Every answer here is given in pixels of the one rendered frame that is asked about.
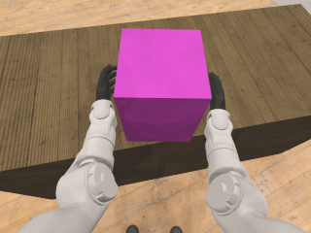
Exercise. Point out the pedestal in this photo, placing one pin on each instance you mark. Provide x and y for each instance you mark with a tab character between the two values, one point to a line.
48	83

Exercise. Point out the robot right upper arm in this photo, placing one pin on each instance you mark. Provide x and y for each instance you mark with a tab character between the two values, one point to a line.
238	207

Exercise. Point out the robot right hand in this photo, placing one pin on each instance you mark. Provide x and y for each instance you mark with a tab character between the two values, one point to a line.
217	92

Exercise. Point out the carton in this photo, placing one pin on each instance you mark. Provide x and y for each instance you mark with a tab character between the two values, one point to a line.
162	87

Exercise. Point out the robot left forearm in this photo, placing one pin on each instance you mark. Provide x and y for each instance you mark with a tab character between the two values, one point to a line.
99	143

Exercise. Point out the robot left upper arm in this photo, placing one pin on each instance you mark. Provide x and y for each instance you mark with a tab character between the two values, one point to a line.
83	197

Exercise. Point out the robot left hand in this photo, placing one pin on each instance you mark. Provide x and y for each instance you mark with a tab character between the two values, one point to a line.
103	89

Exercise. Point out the robot right forearm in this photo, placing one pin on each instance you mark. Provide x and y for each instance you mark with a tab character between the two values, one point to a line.
221	153

